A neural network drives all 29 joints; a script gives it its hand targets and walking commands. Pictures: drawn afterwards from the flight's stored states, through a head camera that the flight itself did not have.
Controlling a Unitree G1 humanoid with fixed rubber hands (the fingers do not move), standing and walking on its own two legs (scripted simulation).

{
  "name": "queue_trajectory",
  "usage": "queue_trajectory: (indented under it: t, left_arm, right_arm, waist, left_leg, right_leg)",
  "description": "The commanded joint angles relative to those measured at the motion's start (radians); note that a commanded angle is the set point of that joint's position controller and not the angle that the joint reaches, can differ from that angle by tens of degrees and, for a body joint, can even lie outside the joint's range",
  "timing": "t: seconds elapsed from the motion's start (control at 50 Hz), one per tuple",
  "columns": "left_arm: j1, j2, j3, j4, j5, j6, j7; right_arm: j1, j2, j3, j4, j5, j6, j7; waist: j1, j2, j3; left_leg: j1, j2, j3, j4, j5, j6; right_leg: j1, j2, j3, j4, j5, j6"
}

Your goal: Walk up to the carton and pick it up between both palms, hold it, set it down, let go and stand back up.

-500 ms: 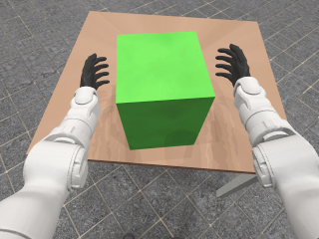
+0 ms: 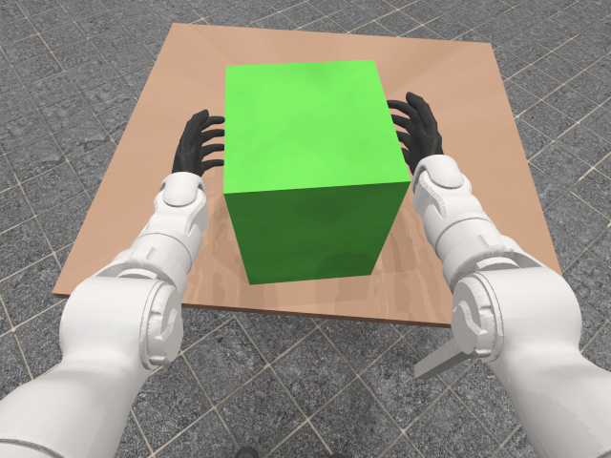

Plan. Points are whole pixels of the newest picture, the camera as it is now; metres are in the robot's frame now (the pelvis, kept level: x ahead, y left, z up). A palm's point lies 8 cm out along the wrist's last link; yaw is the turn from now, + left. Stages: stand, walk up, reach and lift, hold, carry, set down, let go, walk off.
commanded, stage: reach and lift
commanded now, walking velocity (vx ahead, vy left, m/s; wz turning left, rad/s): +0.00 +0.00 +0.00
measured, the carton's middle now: (306, 182) +0.49 +0.03 +0.02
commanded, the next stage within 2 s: none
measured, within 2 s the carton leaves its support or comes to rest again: leaves its support in 1.88 s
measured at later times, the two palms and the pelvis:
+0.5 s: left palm (193, 175) +0.45 +0.18 +0.07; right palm (419, 160) +0.48 -0.12 +0.09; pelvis +0.00 +0.00 +0.00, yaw +0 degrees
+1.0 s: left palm (194, 175) +0.45 +0.18 +0.07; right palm (418, 163) +0.47 -0.12 +0.09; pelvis +0.00 +0.00 +0.00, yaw +0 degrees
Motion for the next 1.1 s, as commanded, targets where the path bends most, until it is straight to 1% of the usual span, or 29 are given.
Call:
queue_trajectory:
  t: [0.0,0.08,0.1,0.14,0.2,0.22,0.26,0.28,0.3,0.34,0.42,0.44,0.52,0.54,0.56,0.58,0.6,0.62,0.66,0.74,0.76,0.78,0.8,0.88,0.9,0.92,1.0,1.06,1.08]
  left_arm:
    - [-0.458,-0.051,0.161,-0.217,0.07,-0.038,-0.004]
    - [-0.515,-0.157,0.212,-0.288,0.139,-0.04,-0.033]
    - [-0.491,-0.225,0.252,-0.249,0.184,-0.023,-0.056]
    - [-0.49,-0.429,0.225,-0.245,0.23,-0.033,-0.115]
    - [-0.443,-0.471,0.292,-0.279,0.3,-0.029,-0.131]
    - [-0.446,-0.483,0.292,-0.297,0.318,-0.026,-0.138]
    - [-0.407,-0.5,0.322,-0.304,0.346,-0.006,-0.14]
    - [-0.406,-0.51,0.304,-0.334,0.341,0.011,-0.135]
    - [-0.397,-0.517,0.322,-0.362,0.363,0.02,-0.131]
    - [-0.37,-0.509,0.32,-0.35,0.365,0.036,-0.129]
    - [-0.37,-0.529,0.323,-0.378,0.386,0.073,-0.117]
    - [-0.356,-0.535,0.318,-0.372,0.381,0.069,-0.119]
    - [-0.38,-0.537,0.322,-0.39,0.388,0.081,-0.107]
    - [-0.368,-0.56,0.325,-0.403,0.385,0.082,-0.107]
    - [-0.397,-0.531,0.318,-0.402,0.377,0.085,-0.111]
    - [-0.396,-0.557,0.315,-0.396,0.381,0.079,-0.11]
    - [-0.372,-0.537,0.335,-0.384,0.389,0.088,-0.11]
    - [-0.354,-0.548,0.34,-0.396,0.402,0.086,-0.11]
    - [-0.384,-0.57,0.303,-0.41,0.375,0.078,-0.113]
    - [-0.389,-0.553,0.325,-0.401,0.392,0.086,-0.116]
    - [-0.402,-0.569,0.307,-0.415,0.379,0.09,-0.114]
    - [-0.37,-0.563,0.326,-0.405,0.39,0.09,-0.112]
    - [-0.367,-0.562,0.328,-0.4,0.402,0.095,-0.108]
    - [-0.401,-0.556,0.331,-0.417,0.399,0.086,-0.101]
    - [-0.396,-0.564,0.321,-0.426,0.385,0.09,-0.107]
    - [-0.375,-0.571,0.342,-0.401,0.408,0.091,-0.109]
    - [-0.395,-0.575,0.33,-0.407,0.401,0.081,-0.108]
    - [-0.394,-0.569,0.328,-0.41,0.394,0.088,-0.111]
    - [-0.383,-0.596,0.322,-0.412,0.397,0.085,-0.11]
  right_arm:
    - [-0.376,0.097,-0.042,-0.19,-0.137,-0.018,0.013]
    - [-0.413,0.235,-0.11,-0.25,-0.257,-0.041,0.037]
    - [-0.395,0.292,-0.153,-0.207,-0.313,-0.031,0.051]
    - [-0.419,0.537,-0.137,-0.242,-0.393,-0.052,0.107]
    - [-0.347,0.585,-0.208,-0.214,-0.493,-0.071,0.122]
    - [-0.323,0.584,-0.233,-0.214,-0.533,-0.069,0.119]
    - [-0.283,0.6,-0.268,-0.219,-0.559,-0.057,0.133]
    - [-0.253,0.596,-0.299,-0.18,-0.558,-0.048,0.134]
    - [-0.263,0.598,-0.299,-0.208,-0.591,-0.05,0.134]
    - [-0.252,0.593,-0.296,-0.232,-0.597,-0.041,0.14]
    - [-0.266,0.574,-0.303,-0.249,-0.603,-0.028,0.139]
    - [-0.267,0.596,-0.303,-0.288,-0.62,-0.031,0.14]
    - [-0.259,0.61,-0.309,-0.231,-0.607,-0.022,0.143]
    - [-0.24,0.628,-0.31,-0.258,-0.615,-0.024,0.145]
    - [-0.267,0.617,-0.314,-0.302,-0.619,-0.022,0.143]
    - [-0.269,0.621,-0.315,-0.294,-0.613,-0.028,0.144]
    - [-0.246,0.606,-0.319,-0.26,-0.616,-0.016,0.142]
    - [-0.249,0.63,-0.306,-0.275,-0.616,-0.019,0.142]
    - [-0.242,0.643,-0.311,-0.289,-0.604,-0.028,0.142]
    - [-0.258,0.634,-0.327,-0.296,-0.632,-0.027,0.143]
    - [-0.245,0.618,-0.332,-0.269,-0.624,-0.023,0.141]
    - [-0.257,0.646,-0.325,-0.263,-0.623,-0.03,0.144]
    - [-0.23,0.619,-0.337,-0.258,-0.627,-0.018,0.145]
    - [-0.258,0.633,-0.325,-0.275,-0.625,-0.029,0.145]
    - [-0.24,0.637,-0.329,-0.264,-0.622,-0.018,0.143]
    - [-0.249,0.642,-0.317,-0.276,-0.624,-0.022,0.144]
    - [-0.267,0.649,-0.338,-0.295,-0.655,-0.034,0.14]
    - [-0.256,0.658,-0.301,-0.268,-0.615,-0.033,0.144]
    - [-0.237,0.658,-0.319,-0.279,-0.631,-0.037,0.141]
  waist:
    - [0.086,-0.043,-0.622]
    - [0.092,-0.05,-0.717]
    - [0.066,-0.068,-0.642]
    - [0.091,-0.082,-0.66]
    - [0.097,-0.089,-0.612]
    - [0.079,-0.059,-0.6]
    - [0.098,-0.062,-0.554]
    - [0.072,-0.021,-0.539]
    - [0.092,-0.024,-0.557]
    - [0.096,-0.053,-0.561]
    - [0.082,-0.03,-0.549]
    - [0.086,-0.076,-0.587]
    - [0.074,-0.029,-0.57]
    - [0.091,-0.046,-0.614]
    - [0.077,-0.08,-0.608]
    - [0.082,-0.045,-0.642]
    - [0.071,-0.066,-0.593]
    - [0.091,-0.049,-0.611]
    - [0.076,-0.028,-0.648]
    - [0.082,-0.072,-0.617]
    - [0.047,-0.056,-0.615]
    - [0.087,-0.049,-0.617]
    - [0.058,-0.054,-0.58]
    - [0.083,-0.052,-0.628]
    - [0.054,-0.068,-0.6]
    - [0.079,-0.046,-0.608]
    - [0.062,-0.087,-0.646]
    - [0.085,-0.053,-0.623]
    - [0.07,-0.056,-0.634]
  left_leg:
    - [0.044,-0.049,0.178,-0.006,0.26,0.035]
    - [0.044,-0.06,0.187,-0.009,0.28,0.046]
    - [0.035,-0.067,0.18,-0.023,0.248,0.052]
    - [0.071,-0.065,0.191,-0.043,0.281,0.061]
    - [0.096,-0.068,0.199,-0.051,0.285,0.052]
    - [0.107,-0.065,0.194,-0.059,0.247,0.054]
    - [0.147,-0.065,0.203,-0.066,0.262,0.061]
    - [0.181,-0.061,0.204,-0.063,0.274,0.054]
    - [0.186,-0.064,0.204,-0.066,0.275,0.057]
    - [0.182,-0.058,0.206,-0.058,0.269,0.07]
    - [0.207,-0.06,0.2,-0.073,0.248,0.068]
    - [0.209,-0.058,0.206,-0.066,0.24,0.069]
    - [0.286,-0.041,0.187,-0.039,0.325,0.064]
    - [0.298,-0.045,0.198,-0.031,0.346,0.066]
    - [0.27,-0.051,0.197,-0.033,0.316,0.074]
    - [0.257,-0.048,0.185,-0.03,0.307,0.07]
    - [0.273,-0.047,0.194,-0.028,0.328,0.064]
    - [0.26,-0.051,0.2,-0.036,0.328,0.071]
    - [0.244,-0.051,0.191,-0.034,0.331,0.06]
    - [0.232,-0.048,0.189,-0.039,0.329,0.065]
    - [0.266,-0.047,0.182,-0.033,0.339,0.06]
    - [0.263,-0.042,0.187,-0.037,0.344,0.07]
    - [0.282,-0.044,0.178,-0.045,0.338,0.061]
    - [0.279,-0.045,0.185,-0.035,0.349,0.064]
    - [0.281,-0.045,0.18,-0.034,0.347,0.067]
    - [0.262,-0.051,0.185,-0.036,0.358,0.064]
    - [0.23,-0.049,0.185,-0.041,0.305,0.069]
    - [0.255,-0.047,0.182,-0.029,0.395,0.065]
    - [0.264,-0.048,0.18,-0.029,0.379,0.065]
  right_leg:
    - [0.574,-0.005,0.045,0.008,0.467,0.091]
    - [0.674,-0.021,0.05,0.017,0.585,0.098]
    - [0.679,-0.028,0.046,0.003,0.564,0.096]
    - [0.729,-0.024,0.045,0.013,0.64,0.109]
    - [0.768,-0.028,0.036,0.011,0.688,0.104]
    - [0.756,-0.034,0.025,0.01,0.657,0.105]
    - [0.734,-0.027,0.018,-0.011,0.612,0.098]
    - [0.723,-0.018,0.004,-0.021,0.568,0.09]
    - [0.707,-0.018,0.006,-0.036,0.545,0.082]
    - [0.704,-0.016,0.006,-0.022,0.572,0.088]
    - [0.694,-0.011,-0.013,-0.043,0.506,0.077]
    - [0.695,-0.014,-0.002,-0.031,0.535,0.086]
    - [0.614,0.0,-0.019,-0.047,0.471,0.067]
    - [0.632,0.005,-0.017,-0.037,0.509,0.072]
    - [0.638,-0.004,-0.014,-0.036,0.529,0.083]
    - [0.652,-0.004,-0.013,-0.028,0.529,0.074]
    - [0.658,-0.003,-0.015,-0.027,0.546,0.083]
    - [0.679,-0.006,-0.006,-0.035,0.552,0.076]
    - [0.687,-0.013,-0.011,-0.021,0.588,0.08]
    - [0.687,-0.011,-0.018,-0.022,0.581,0.088]
    - [0.672,-0.005,-0.02,-0.03,0.565,0.085]
    - [0.659,-0.005,-0.014,-0.04,0.534,0.074]
    - [0.656,-0.001,-0.021,-0.049,0.503,0.074]
    - [0.651,0.003,-0.012,-0.031,0.536,0.073]
    - [0.665,-0.006,-0.017,-0.036,0.537,0.076]
    - [0.675,-0.01,-0.014,-0.036,0.567,0.076]
    - [0.701,-0.006,-0.012,-0.024,0.566,0.079]
    - [0.691,-0.006,-0.015,-0.022,0.616,0.08]
    - [0.681,-0.001,-0.015,-0.027,0.604,0.08]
